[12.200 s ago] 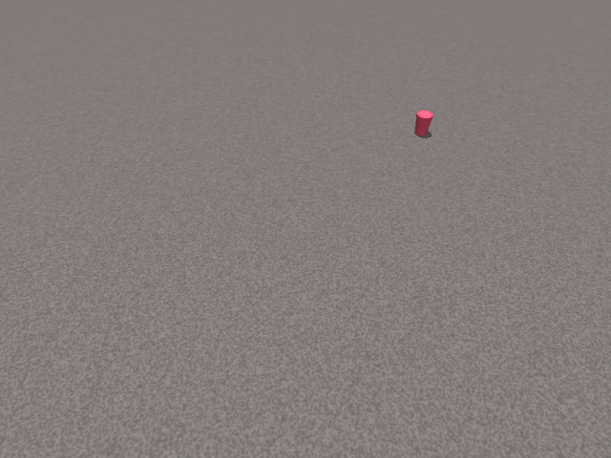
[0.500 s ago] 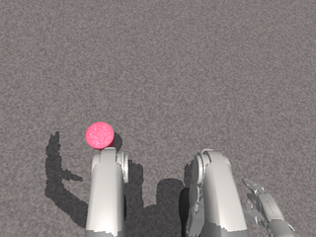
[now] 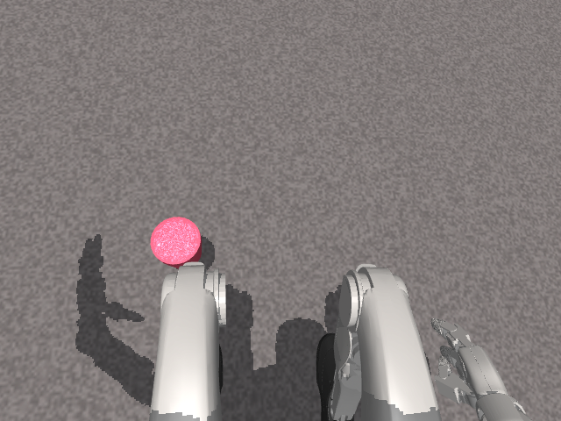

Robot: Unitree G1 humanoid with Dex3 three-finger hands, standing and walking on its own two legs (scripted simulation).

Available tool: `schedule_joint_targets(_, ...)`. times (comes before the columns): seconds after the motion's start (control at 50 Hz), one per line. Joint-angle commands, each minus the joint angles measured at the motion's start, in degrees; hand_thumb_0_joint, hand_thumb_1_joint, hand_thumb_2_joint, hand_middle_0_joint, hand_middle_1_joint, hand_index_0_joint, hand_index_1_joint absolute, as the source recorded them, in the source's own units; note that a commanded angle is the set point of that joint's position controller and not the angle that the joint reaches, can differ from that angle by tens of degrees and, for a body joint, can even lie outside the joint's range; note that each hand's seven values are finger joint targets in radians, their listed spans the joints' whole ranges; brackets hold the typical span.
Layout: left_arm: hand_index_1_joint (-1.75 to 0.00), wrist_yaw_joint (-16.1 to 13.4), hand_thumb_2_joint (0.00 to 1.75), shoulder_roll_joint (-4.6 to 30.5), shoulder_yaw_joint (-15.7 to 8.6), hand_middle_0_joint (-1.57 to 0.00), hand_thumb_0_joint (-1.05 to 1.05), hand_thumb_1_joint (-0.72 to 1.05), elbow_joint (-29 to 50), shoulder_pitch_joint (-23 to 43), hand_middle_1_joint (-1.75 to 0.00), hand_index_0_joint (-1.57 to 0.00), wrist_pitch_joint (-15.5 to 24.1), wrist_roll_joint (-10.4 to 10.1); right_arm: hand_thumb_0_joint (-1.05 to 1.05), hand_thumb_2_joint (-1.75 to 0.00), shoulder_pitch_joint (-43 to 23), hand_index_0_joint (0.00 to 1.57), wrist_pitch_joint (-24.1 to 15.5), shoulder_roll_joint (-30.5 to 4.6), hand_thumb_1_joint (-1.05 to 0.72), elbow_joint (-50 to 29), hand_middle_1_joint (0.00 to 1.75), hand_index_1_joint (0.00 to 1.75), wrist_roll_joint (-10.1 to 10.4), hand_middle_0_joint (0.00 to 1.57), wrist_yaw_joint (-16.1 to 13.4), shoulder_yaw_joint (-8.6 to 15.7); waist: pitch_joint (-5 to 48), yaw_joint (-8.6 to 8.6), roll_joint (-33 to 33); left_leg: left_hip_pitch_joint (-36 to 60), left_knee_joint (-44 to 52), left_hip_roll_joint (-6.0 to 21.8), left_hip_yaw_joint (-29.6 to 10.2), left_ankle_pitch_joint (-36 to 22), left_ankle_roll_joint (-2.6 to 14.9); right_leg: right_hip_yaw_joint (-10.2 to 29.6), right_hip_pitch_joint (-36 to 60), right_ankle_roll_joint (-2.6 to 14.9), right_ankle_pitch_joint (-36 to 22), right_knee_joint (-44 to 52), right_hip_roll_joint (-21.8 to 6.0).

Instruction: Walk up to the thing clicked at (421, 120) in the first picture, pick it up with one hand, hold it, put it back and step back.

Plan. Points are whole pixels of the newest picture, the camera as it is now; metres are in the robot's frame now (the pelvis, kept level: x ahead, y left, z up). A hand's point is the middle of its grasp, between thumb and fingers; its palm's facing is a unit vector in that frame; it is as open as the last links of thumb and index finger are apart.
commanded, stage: go down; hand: left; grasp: from the side
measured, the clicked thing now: (181, 247) +0.40 +0.21 -0.31
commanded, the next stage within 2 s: none
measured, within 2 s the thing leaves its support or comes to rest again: neither
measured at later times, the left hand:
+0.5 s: hand out of the picture +0.32 +0.40 +0.02, palm faces +0.16 -0.98 -0.14, open 17.3 cm
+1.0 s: hand out of the picture +0.32 +0.40 +0.02, palm faces +0.16 -0.98 -0.12, open 17.3 cm
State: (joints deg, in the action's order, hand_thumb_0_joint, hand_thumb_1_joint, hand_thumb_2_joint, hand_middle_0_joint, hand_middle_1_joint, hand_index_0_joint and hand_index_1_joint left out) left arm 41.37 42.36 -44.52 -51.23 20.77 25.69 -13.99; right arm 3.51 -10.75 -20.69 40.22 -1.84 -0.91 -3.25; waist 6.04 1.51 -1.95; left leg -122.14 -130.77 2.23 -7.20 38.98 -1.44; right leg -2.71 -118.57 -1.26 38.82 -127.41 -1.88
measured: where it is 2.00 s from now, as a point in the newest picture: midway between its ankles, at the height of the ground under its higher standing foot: (270, 409)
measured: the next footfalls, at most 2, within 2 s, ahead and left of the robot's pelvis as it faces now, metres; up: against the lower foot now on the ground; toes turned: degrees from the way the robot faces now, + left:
none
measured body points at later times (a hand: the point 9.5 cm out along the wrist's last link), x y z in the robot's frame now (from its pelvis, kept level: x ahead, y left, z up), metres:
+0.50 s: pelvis +0.00 +0.00 +0.00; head +0.19 +0.06 +0.40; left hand +0.31 +0.45 +0.03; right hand +0.20 -0.27 -0.10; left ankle +0.09 +0.13 -0.34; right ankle +0.10 -0.13 -0.34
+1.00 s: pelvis +0.00 +0.00 +0.00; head +0.19 +0.06 +0.40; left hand +0.31 +0.45 +0.03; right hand +0.20 -0.27 -0.11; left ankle +0.09 +0.13 -0.34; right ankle +0.10 -0.13 -0.34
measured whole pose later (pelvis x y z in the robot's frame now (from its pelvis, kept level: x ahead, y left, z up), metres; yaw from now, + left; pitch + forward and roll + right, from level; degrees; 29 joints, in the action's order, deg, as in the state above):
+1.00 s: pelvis +0.00 +0.00 +0.00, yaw +0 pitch +30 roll -6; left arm 45.9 42.1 -46.0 -50.7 21.3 26.6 -18.8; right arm 2.5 -11.8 -20.9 40.7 -1.5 -1.7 -4.0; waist 6.1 1.2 -1.9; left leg -122.8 -131.4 2.1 -7.2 39.4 -1.4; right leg -2.6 -119.2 -1.4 39.2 -128.0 -1.7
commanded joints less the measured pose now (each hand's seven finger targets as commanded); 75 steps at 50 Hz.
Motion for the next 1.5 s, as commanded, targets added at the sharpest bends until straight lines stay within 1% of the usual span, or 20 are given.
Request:
schedule_joint_targets(0.0,-0.10,0.3,0.13,22.1,-5.0,-0.03,0.00,-0.52,10.3,7.3,-0.10,-0.02,3.4,-3.1,0.00,-0.91,3.3,0.20,-1.8,-12.9,-0.91,-4.5,0.30,0.30,0.5,0.20,-1.2,4.9,30.4,-2.36,11.4,23.8,18.6,-0.9,3.8,-2.2,2.91,-2.9,13.4,3.49,-2.7,13.5,2.5)
schedule_joint_targets(0.04,-0.10,0.5,0.13,23.6,-5.4,-0.03,0.00,-0.52,11.9,8.3,-0.10,-0.03,3.7,-3.3,0.00,-0.91,3.7,0.20,-1.8,-12.8,-0.91,-4.1,0.30,0.30,0.3,0.20,-1.3,4.7,32.3,-2.81,12.8,24.8,18.4,-0.9,4.1,-2.6,2.81,-2.7,14.1,3.53,-3.0,13.3,2.5)
schedule_joint_targets(0.08,-0.10,1.0,0.13,21.2,-4.6,-0.03,0.00,-0.52,10.7,5.6,-0.10,-0.03,3.3,-3.7,0.00,-0.91,3.6,0.20,-2.1,-13.0,-0.91,-4.3,0.30,0.30,0.5,0.20,-1.3,4.9,31.9,-2.74,12.2,25.1,18.6,-0.9,3.9,-2.6,2.73,-3.0,13.9,3.48,-3.1,13.3,2.5)
schedule_joint_targets(0.2,-0.09,1.3,0.12,20.8,-4.7,-0.04,0.00,-0.51,12.5,7.1,-0.09,-0.03,3.5,-4.4,0.00,-0.91,4.3,0.20,-2.0,-13.0,-0.91,-3.5,0.30,0.30,0.6,0.20,-1.4,4.8,32.9,-2.65,13.4,27.1,18.6,-0.8,3.2,-5.3,2.34,-3.0,12.8,3.69,-5.3,12.2,2.4)
schedule_joint_targets(0.22,-0.10,1.1,0.11,23.4,-5.7,-0.04,0.00,-0.54,14.3,8.3,-0.10,-0.03,3.5,-4.3,0.00,-0.91,3.7,0.20,-2.1,-13.3,-0.92,-4.3,0.30,0.30,0.7,0.20,-1.5,5.0,33.9,-3.01,13.2,26.9,18.5,-0.8,3.3,-4.2,2.51,-2.8,12.8,3.65,-4.5,12.6,2.5)
schedule_joint_targets(0.28,-0.10,1.2,0.12,20.8,-4.7,-0.04,0.00,-0.51,11.6,6.8,-0.09,-0.03,3.0,-4.7,0.00,-0.91,3.9,0.20,-2.2,-12.7,-0.91,-4.1,0.30,0.30,0.7,0.20,-1.6,4.7,32.1,-2.27,11.0,24.8,18.0,-1.0,4.1,-4.7,2.74,-2.5,14.5,3.46,-4.5,13.7,2.5)
schedule_joint_targets(0.34,-0.09,1.3,0.11,22.9,-6.4,-0.04,0.00,-0.52,11.5,6.0,-0.09,-0.03,3.0,-4.6,0.00,-0.91,3.8,0.20,-2.2,-12.8,-0.92,-4.3,0.30,0.30,0.6,0.20,-1.8,4.7,34.0,-3.24,11.7,26.0,17.9,-1.1,4.0,-6.6,2.64,-2.6,15.4,3.53,-6.0,13.2,2.4)
schedule_joint_targets(0.38,-0.10,1.7,0.12,20.5,-5.2,-0.04,0.00,-0.50,10.6,5.1,-0.10,-0.03,2.7,-4.7,0.00,-0.91,3.7,0.20,-2.2,-12.9,-0.92,-4.8,0.30,0.30,0.7,0.20,-1.7,4.8,32.8,-2.48,10.9,25.6,18.6,-1.1,3.5,-5.7,2.62,-3.0,14.3,3.54,-5.3,13.0,2.4)
schedule_joint_targets(0.5,-0.09,2.5,0.11,21.5,-5.6,-0.04,0.00,-0.51,11.7,6.6,-0.09,-0.03,3.5,-5.6,0.00,-0.91,3.7,0.20,-2.3,-12.7,-0.91,-4.2,0.30,0.30,0.6,0.20,-1.6,4.5,32.5,-2.98,11.7,24.8,18.0,-1.0,4.2,-4.2,2.69,-2.7,14.7,3.43,-3.9,13.4,2.5)
schedule_joint_targets(0.58,-0.09,2.9,0.11,20.9,-5.1,-0.04,0.00,-0.51,10.3,7.9,-0.09,-0.03,3.7,-5.9,0.00,-0.91,3.5,0.20,-2.6,-12.7,-0.91,-3.8,0.30,0.30,0.6,0.20,-1.7,4.3,31.6,-1.95,10.6,24.2,17.5,-1.0,3.9,-4.8,2.76,-2.8,13.8,3.40,-4.4,13.0,2.6)
schedule_joint_targets(0.66,-0.09,3.1,0.12,22.5,-6.1,-0.04,0.00,-0.50,11.5,7.1,-0.09,-0.03,4.0,-5.9,0.00,-0.91,3.1,0.20,-2.5,-13.1,-0.91,-4.1,0.30,0.30,0.5,0.20,-1.9,4.3,33.5,-2.93,12.1,25.6,18.1,-1.0,3.6,-5.6,2.50,-2.9,14.4,3.55,-5.0,12.4,2.5)
schedule_joint_targets(0.7,-0.09,3.6,0.12,20.0,-4.8,-0.04,0.00,-0.51,10.3,7.6,-0.09,-0.03,4.1,-6.4,0.00,-0.91,3.6,0.20,-2.5,-12.9,-0.91,-3.1,0.30,0.30,0.6,0.20,-1.9,4.4,31.5,-2.39,11.4,25.1,17.8,-1.0,3.7,-3.9,2.63,-2.8,12.8,3.49,-3.9,12.8,2.6)
schedule_joint_targets(0.78,-0.09,3.4,0.10,23.5,-7.0,-0.04,0.00,-0.53,12.5,6.9,-0.08,-0.03,4.5,-6.5,0.00,-0.91,2.7,0.20,-2.8,-13.1,-0.92,-4.2,0.30,0.30,0.5,0.20,-2.0,4.4,34.1,-3.67,11.5,24.6,17.6,-1.2,4.4,-4.5,2.78,-2.4,15.4,3.42,-4.1,13.2,2.6)
schedule_joint_targets(0.82,-0.09,3.9,0.11,20.9,-5.7,-0.04,0.00,-0.50,12.2,7.1,-0.08,-0.03,4.0,-6.9,0.00,-0.91,3.7,0.20,-2.7,-13.1,-0.92,-3.4,0.30,0.30,0.7,0.20,-2.0,4.5,33.3,-2.84,12.5,26.2,18.2,-1.1,3.7,-4.9,2.46,-2.8,13.5,3.59,-4.6,12.4,2.6)
schedule_joint_targets(0.94,-0.08,4.4,0.10,22.4,-6.9,-0.05,0.00,-0.53,10.8,6.9,-0.08,-0.03,4.1,-7.5,0.00,-0.91,3.2,0.20,-2.6,-13.3,-0.92,-3.5,0.30,0.30,0.7,0.20,-2.0,4.1,32.2,-3.34,11.9,25.2,17.8,-1.0,3.4,-4.8,2.53,-3.0,12.8,3.54,-4.4,12.0,2.6)
schedule_joint_targets(1.0,-0.09,5.1,0.11,19.8,-5.6,-0.04,0.00,-0.51,9.0,7.2,-0.08,-0.03,4.2,-7.9,0.00,-0.91,3.2,0.20,-2.7,-13.1,-0.91,-3.3,0.30,0.30,0.7,0.20,-2.0,4.0,31.5,-2.17,11.3,24.8,17.4,-1.1,3.4,-5.1,2.55,-3.1,12.6,3.51,-4.6,11.9,2.6)
schedule_joint_targets(1.14,-0.08,5.5,0.10,23.3,-7.4,-0.04,0.00,-0.51,11.4,9.4,-0.08,-0.04,5.3,-8.3,0.00,-0.91,2.7,0.20,-3.0,-13.4,-0.92,-3.8,0.30,0.30,0.4,0.20,-2.2,3.9,33.8,-3.09,11.1,24.0,16.3,-1.3,4.4,-5.0,2.79,-2.4,15.0,3.30,-4.5,12.4,2.6)
schedule_joint_targets(1.2,-0.09,6.1,0.11,19.6,-5.8,-0.04,0.00,-0.48,8.7,7.3,-0.08,-0.03,4.8,-8.8,0.00,-0.91,3.2,0.20,-3.0,-13.4,-0.91,-2.7,0.30,0.30,0.5,0.20,-2.2,3.9,32.4,-2.39,11.0,24.4,16.3,-1.3,4.0,-5.9,2.59,-2.8,13.3,3.44,-5.2,11.7,2.7)
schedule_joint_targets(1.24,-0.09,5.8,0.11,23.5,-7.9,-0.04,0.00,-0.49,10.8,9.0,-0.08,-0.03,5.1,-8.8,0.00,-0.91,2.8,0.20,-2.9,-13.5,-0.91,-2.9,0.30,0.30,0.5,0.20,-2.3,3.8,33.4,-3.26,10.6,23.3,15.7,-1.3,4.3,-6.7,2.76,-2.5,14.8,3.34,-5.7,11.8,2.6)
schedule_joint_targets(1.48,-0.08,7.1,0.10,20.1,-6.0,-0.05,0.00,-0.49,10.1,7.6,-0.08,-0.04,5.1,-9.6,0.00,-0.91,2.8,0.20,-3.3,-13.4,-0.92,-2.9,0.30,0.30,0.5,0.20,-2.4,4.0,33.0,-2.29,10.7,24.0,15.6,-1.2,3.9,-6.2,2.63,-2.8,13.4,3.41,-5.4,11.6,2.8)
